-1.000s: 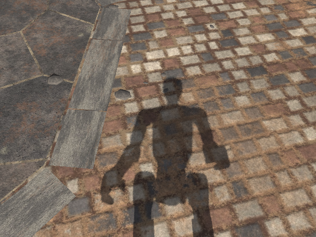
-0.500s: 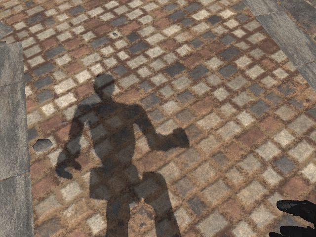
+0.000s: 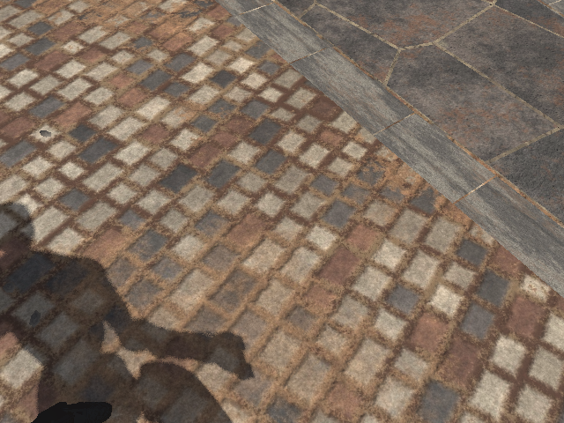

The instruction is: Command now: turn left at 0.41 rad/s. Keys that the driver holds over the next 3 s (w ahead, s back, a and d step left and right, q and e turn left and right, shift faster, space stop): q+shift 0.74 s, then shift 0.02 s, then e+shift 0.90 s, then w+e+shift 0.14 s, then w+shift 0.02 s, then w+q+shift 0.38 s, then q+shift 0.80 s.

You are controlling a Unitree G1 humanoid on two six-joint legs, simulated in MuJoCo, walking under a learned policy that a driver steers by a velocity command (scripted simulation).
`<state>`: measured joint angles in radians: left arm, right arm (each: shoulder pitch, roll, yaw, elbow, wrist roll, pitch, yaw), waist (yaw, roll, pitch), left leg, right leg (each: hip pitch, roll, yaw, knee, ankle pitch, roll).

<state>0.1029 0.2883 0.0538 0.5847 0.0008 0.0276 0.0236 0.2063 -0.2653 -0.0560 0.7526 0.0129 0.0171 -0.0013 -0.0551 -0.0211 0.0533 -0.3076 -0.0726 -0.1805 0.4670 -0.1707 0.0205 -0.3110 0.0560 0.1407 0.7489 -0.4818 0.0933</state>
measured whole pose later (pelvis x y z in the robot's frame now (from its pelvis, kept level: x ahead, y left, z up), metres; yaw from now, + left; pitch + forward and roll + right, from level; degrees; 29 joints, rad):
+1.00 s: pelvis +0.05 +0.05 -0.01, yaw +40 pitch +1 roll +0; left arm 0.23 0.28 0.04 0.71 0.01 -0.01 -0.01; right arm 0.10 -0.25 -0.02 0.62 -0.03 0.02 -0.01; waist 0.04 0.01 0.01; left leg -0.30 -0.09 -0.13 0.62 -0.32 0.02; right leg -0.33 0.00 0.04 0.60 -0.28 0.02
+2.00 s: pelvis +0.17 +0.02 +0.00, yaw -6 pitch +1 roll +1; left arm 0.32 0.29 0.06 0.67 0.00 -0.04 -0.03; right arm 0.24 -0.35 -0.08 0.74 0.04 -0.08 0.05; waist 0.00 0.04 0.03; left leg -0.57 0.12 0.02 1.20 -0.23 0.02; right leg -0.08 0.01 -0.11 0.43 -0.38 -0.05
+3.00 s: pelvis +0.65 -0.04 +0.00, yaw +47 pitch +1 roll -2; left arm 0.15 0.28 0.06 0.65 0.02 0.00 0.05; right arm 0.16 -0.33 -0.07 0.59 0.02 0.08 -0.01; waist 0.02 0.02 0.10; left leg -0.56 0.07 -0.02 1.03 -0.36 -0.09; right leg -0.32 -0.03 -0.10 0.40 -0.10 -0.01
